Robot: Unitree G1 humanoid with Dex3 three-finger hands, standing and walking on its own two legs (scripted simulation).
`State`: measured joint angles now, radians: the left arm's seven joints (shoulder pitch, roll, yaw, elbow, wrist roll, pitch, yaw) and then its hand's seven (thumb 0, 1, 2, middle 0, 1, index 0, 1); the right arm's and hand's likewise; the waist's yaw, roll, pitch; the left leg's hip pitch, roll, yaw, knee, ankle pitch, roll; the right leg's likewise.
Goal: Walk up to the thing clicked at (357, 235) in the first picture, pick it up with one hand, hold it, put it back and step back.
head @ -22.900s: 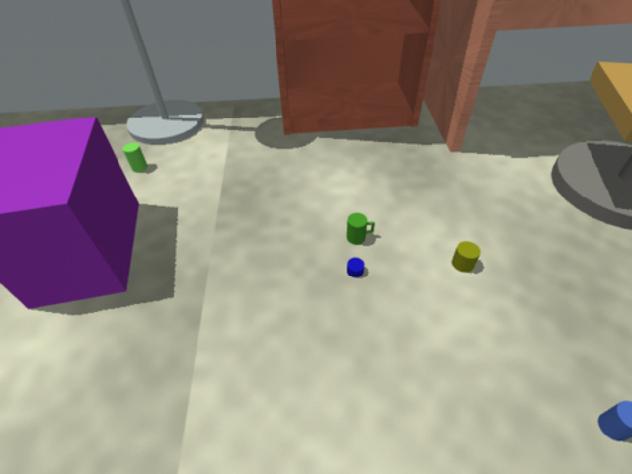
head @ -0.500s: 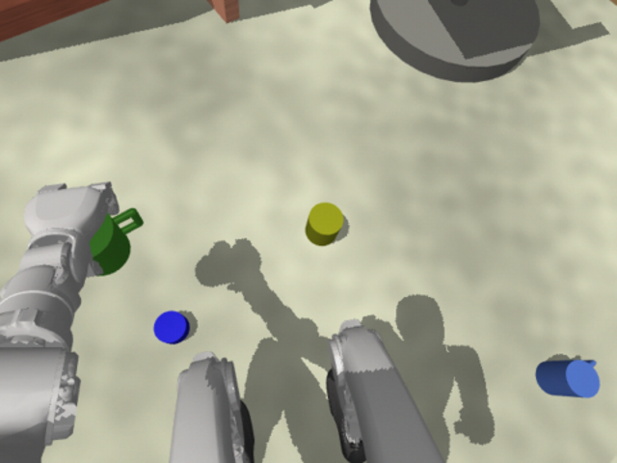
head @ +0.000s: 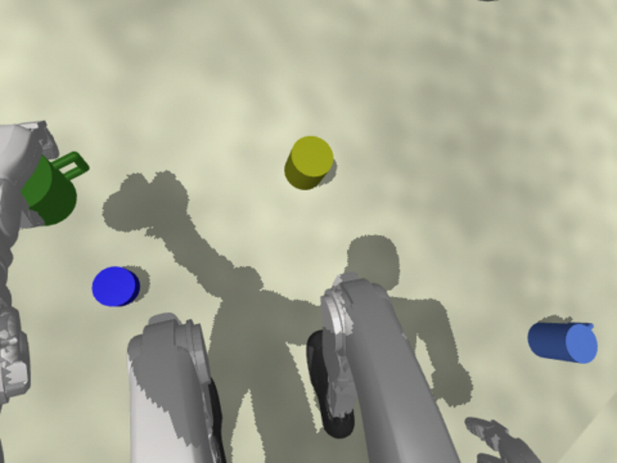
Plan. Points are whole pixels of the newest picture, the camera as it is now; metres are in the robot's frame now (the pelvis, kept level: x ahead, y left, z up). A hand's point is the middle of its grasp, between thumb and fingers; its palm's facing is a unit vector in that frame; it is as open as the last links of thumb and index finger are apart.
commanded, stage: crouch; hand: left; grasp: from above
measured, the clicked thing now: (41, 181) +0.52 +0.28 -0.20
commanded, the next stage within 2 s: lower in 0.60 s
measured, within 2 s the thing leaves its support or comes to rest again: neither
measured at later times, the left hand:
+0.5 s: hand (37, 195) +0.50 +0.29 -0.21, palm faces -0.46 -0.04 -0.89, open 10.6 cm
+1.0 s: hand (49, 201) +0.51 +0.29 -0.26, palm faces -0.49 -0.04 -0.87, open 10.5 cm
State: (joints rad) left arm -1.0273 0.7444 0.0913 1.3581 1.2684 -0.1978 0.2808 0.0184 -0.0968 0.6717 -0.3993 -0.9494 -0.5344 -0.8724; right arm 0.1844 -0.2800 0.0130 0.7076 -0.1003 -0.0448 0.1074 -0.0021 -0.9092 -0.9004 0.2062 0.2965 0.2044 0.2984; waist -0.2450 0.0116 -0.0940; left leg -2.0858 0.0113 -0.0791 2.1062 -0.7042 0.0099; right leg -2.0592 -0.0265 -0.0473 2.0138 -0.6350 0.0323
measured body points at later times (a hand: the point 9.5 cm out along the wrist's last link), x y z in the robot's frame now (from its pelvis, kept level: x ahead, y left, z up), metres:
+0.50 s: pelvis -0.01 +0.00 -0.06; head +0.25 +0.06 +0.30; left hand +0.52 +0.29 -0.16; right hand -0.01 -0.27 -0.15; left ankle +0.06 +0.12 -0.39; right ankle +0.10 -0.13 -0.39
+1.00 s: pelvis -0.01 +0.00 -0.09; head +0.26 +0.07 +0.26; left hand +0.53 +0.29 -0.21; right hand -0.01 -0.27 -0.17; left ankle +0.06 +0.12 -0.39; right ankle +0.10 -0.13 -0.39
